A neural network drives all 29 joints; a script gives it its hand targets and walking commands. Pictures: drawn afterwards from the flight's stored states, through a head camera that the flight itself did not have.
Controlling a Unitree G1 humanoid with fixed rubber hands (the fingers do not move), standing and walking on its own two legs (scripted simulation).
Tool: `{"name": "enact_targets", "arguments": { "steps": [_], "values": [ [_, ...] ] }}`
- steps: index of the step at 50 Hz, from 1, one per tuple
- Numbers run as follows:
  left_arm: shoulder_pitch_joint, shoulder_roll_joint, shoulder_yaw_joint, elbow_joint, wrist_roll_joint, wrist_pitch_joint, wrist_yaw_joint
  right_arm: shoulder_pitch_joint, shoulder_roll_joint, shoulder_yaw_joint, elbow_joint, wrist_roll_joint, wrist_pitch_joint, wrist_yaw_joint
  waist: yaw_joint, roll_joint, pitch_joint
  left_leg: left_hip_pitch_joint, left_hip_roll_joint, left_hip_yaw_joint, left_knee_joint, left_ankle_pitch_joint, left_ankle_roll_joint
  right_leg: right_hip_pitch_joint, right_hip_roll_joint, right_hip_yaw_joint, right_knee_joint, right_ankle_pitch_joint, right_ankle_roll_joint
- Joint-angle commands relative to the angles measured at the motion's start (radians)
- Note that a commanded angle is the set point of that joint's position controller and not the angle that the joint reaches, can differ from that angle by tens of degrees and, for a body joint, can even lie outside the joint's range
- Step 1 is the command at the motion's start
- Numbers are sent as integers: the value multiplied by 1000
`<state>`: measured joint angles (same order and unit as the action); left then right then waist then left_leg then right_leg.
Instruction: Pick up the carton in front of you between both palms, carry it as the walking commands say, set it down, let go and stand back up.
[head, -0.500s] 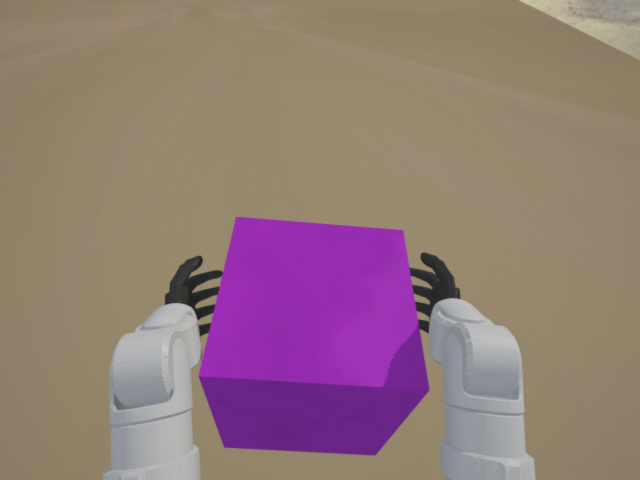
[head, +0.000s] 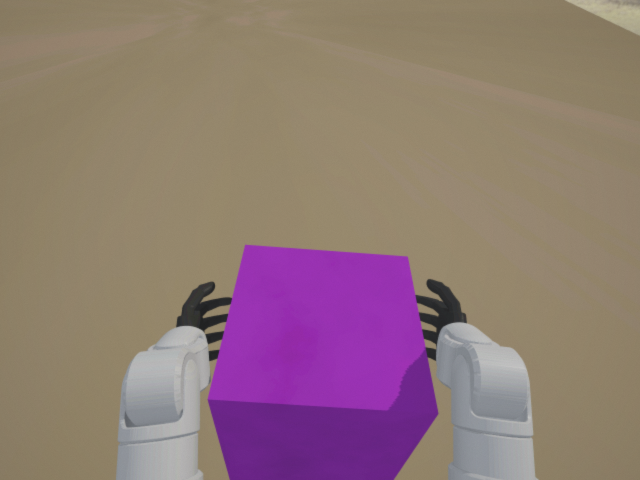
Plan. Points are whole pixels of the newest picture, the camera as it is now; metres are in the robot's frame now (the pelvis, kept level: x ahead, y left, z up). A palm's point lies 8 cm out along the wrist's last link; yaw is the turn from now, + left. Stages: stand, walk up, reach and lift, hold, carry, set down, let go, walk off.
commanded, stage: carry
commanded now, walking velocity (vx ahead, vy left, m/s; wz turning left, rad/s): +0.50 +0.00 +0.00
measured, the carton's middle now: (317, 371) +0.26 +0.01 +0.00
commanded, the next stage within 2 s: none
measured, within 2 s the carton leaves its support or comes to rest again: neither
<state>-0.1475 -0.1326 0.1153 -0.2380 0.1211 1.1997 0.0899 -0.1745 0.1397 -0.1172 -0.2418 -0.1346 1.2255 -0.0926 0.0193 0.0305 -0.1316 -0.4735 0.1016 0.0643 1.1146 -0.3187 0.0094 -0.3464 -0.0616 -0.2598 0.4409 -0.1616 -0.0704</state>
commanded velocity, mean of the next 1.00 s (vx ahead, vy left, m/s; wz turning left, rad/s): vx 0.50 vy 0.00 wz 0.00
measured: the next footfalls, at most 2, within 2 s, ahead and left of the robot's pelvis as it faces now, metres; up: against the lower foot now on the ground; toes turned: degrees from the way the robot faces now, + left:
left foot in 0.34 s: +0.39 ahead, +0.14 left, +0.00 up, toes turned +11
right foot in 0.82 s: +0.73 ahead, -0.10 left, +0.00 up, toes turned -15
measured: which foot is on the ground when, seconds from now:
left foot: up 0.00-0.32, down 0.34-0.86, up 0.88-1.00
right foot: down 0.00-0.36, up 0.38-0.80, down 0.82-1.00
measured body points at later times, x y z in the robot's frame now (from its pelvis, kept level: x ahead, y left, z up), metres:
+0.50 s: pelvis +0.31 +0.06 +0.00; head +0.32 +0.07 +0.45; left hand +0.60 +0.19 +0.06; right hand +0.58 -0.12 +0.07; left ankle +0.36 +0.13 -0.74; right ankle +0.22 -0.08 -0.65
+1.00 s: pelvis +0.64 -0.02 +0.00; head +0.66 -0.04 +0.45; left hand +0.92 +0.14 +0.07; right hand +0.93 -0.17 +0.06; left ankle +0.56 +0.13 -0.64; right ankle +0.69 -0.09 -0.74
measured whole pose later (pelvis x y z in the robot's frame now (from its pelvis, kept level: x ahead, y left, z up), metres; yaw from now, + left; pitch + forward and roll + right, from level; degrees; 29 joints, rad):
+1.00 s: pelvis +0.64 -0.02 +0.00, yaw +0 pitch +4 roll +1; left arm -0.16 -0.13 0.10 -0.31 0.11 1.20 0.09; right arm -0.17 0.14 -0.11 -0.32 -0.13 1.22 -0.09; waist 0.02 0.02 -0.05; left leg -0.46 0.10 0.06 1.13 -0.31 0.01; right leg -0.32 -0.06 -0.25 0.41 -0.15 -0.07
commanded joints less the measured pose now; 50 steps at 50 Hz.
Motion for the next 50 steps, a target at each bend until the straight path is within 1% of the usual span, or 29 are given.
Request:
{"name": "enact_targets", "arguments": {
  "steps": [1, 5, 8, 12, 15, 16, 17, 18, 19, 20, 21, 22, 23, 25, 27, 29, 32, 37, 39, 40, 41, 42, 43, 44, 45, 46, 47, 48, 50],
  "values": [
    [-503, -964, -713, -97, -449, -13, -287, -451, 978, 735, -62, 404, -35, 253, -11, -148, -213, -129, 46, -9, -116, 93, -8, 267, -261, 302, -309, -150, -32],
    [-475, -916, -721, -137, -454, -9, -290, -401, 949, 730, -87, 387, -39, 240, -5, -144, -159, -166, 32, 47, -378, 194, -31, 324, -233, 220, -339, -75, -46],
    [-454, -871, -711, -152, -443, 6, -283, -395, 907, 728, -113, 392, -22, 236, -2, -151, -121, -142, 12, 88, -502, 263, -25, 351, -215, 166, -330, 7, -40],
    [-428, -828, -691, -121, -410, 29, -271, -405, 853, 716, -108, 400, 10, 242, 2, -171, -52, -107, -3, 121, -607, 291, -11, 387, -206, 128, -289, 101, -33],
    [-445, -821, -688, -101, -403, 42, -266, -422, 836, 704, -94, 403, 24, 251, -6, -174, -52, 31, -32, 177, -668, 226, 10, 378, -201, 94, -159, 184, -5],
    [-455, -820, -692, -100, -405, 44, -265, -414, 834, 697, -80, 403, 25, 253, -20, -141, -92, 172, -72, 218, -691, 176, 15, 332, -163, 45, -20, 252, 18],
    [-457, -814, -695, -96, -405, 47, -262, -402, 832, 688, -64, 403, 26, 256, -38, -82, -157, 401, -44, 161, -677, 126, 24, 194, -129, 16, 167, 258, 47],
    [-486, -829, -707, -115, -409, 54, -259, -400, 824, 674, -39, 391, 19, 262, -54, 145, -230, 629, 205, -250, -774, -37, 124, -73, -41, 25, 474, 89, 111],
    [-506, -844, -715, -127, -413, 56, -261, -387, 857, 676, -11, 398, 11, 264, -50, 347, -271, 756, 329, -556, -909, 50, 214, -313, 59, 89, 694, -295, 124],
    [-527, -877, -719, -121, -422, 46, -263, -414, 890, 682, -45, 416, 4, 268, -41, 243, -254, 755, 328, -491, -879, 203, 211, -398, 13, 191, 812, -332, 93],
    [-529, -906, -723, -124, -426, 33, -266, -434, 928, 692, -60, 429, -5, 270, -43, 151, -265, 703, 301, -398, -845, 297, 190, -401, -30, 229, 844, -303, 66],
    [-527, -933, -730, -126, -428, 20, -266, -448, 960, 700, -76, 436, -15, 273, -40, 63, -262, 633, 283, -311, -842, 319, 152, -372, -66, 244, 801, -237, 57],
    [-518, -954, -734, -126, -424, 5, -264, -457, 979, 712, -92, 442, -26, 276, -33, 37, -255, 569, 262, -234, -864, 301, 121, -334, -89, 256, 726, -176, 55],
    [-486, -982, -745, -124, -411, -15, -256, -441, 989, 722, -101, 450, -41, 281, -33, 85, -250, 520, 228, -135, -912, 236, 99, -289, -77, 218, 634, -100, 63],
    [-443, -980, -748, -131, -395, -29, -247, -408, 973, 727, -113, 454, -48, 288, -34, 108, -225, 521, 212, -76, -953, 208, 107, -304, -75, 187, 533, -53, 79],
    [-423, -967, -747, -144, -384, -33, -240, -391, 951, 730, -127, 456, -50, 291, -35, 107, -190, 543, 196, -33, -970, 249, 118, -338, -71, 159, 418, -3, 90],
    [-424, -930, -748, -181, -389, -24, -236, -386, 903, 729, -163, 453, -43, 288, -36, 98, -131, 555, 167, 35, -969, 332, 114, -325, -52, 115, 244, 76, 91],
    [-423, -847, -732, -190, -402, 21, -241, -356, 830, 699, -148, 416, -7, 268, -36, 126, -37, 563, 158, 103, -946, 437, 86, -240, -25, 63, 76, 160, 58],
    [-431, -827, -719, -178, -408, 36, -246, -368, 814, 693, -140, 409, 6, 263, -30, 134, -39, 568, 153, 134, -869, 540, 66, -139, -6, 38, 40, 135, 41],
    [-427, -823, -711, -167, -409, 41, -249, -382, 809, 693, -139, 411, 12, 262, -17, 125, -69, 543, 133, 168, -762, 614, 51, -14, 30, -8, 14, 109, 40],
    [-424, -819, -700, -151, -410, 44, -252, -387, 804, 696, -138, 410, 18, 260, -5, 84, -124, 465, 90, 202, -584, 646, 27, 178, 73, -40, 10, 31, 37],
    [-418, -817, -691, -138, -410, 47, -255, -406, 790, 696, -137, 409, 22, 259, 18, -12, -187, 302, 66, 188, -356, 468, 4, 378, -42, 118, -11, -57, 35],
    [-435, -809, -677, -113, -398, 39, -259, -438, 814, 713, -166, 419, 33, 256, 14, -322, -300, -12, -54, 148, -18, 178, -54, 622, -329, 623, -140, -241, -118],
    [-414, -850, -686, -94, -409, 37, -263, -457, 816, 712, -164, 417, 29, 258, 10, -349, -266, -163, -102, 23, 131, -142, -36, 618, -380, 784, -248, -71, -154],
    [-446, -882, -691, -123, -422, 30, -266, -463, 860, 724, -143, 420, 19, 260, 2, -261, -261, -191, -39, -48, 204, -134, -4, 591, -358, 653, -208, 87, -133],
    [-463, -919, -700, -131, -429, 22, -270, -468, 894, 729, -145, 423, 6, 262, 1, -158, -271, -191, -1, -66, 200, -89, 14, 542, -333, 555, -172, 186, -106],
    [-478, -948, -708, -141, -431, 12, -273, -467, 924, 737, -141, 422, -6, 263, -5, -81, -251, -176, 35, -74, 131, -23, 19, 470, -306, 458, -178, 219, -72],
    [-486, -963, -712, -148, -434, 3, -274, -465, 952, 744, -136, 423, -16, 263, -9, -95, -249, -135, 51, -69, 53, 27, 17, 412, -283, 386, -204, 171, -42],
    [-467, -972, -716, -156, -440, -7, -280, -424, 977, 749, -124, 413, -34, 256, -8, -148, -248, -113, 35, -23, -28, 87, 6, 388, -253, 301, -244, 108, -28]
  ]
}}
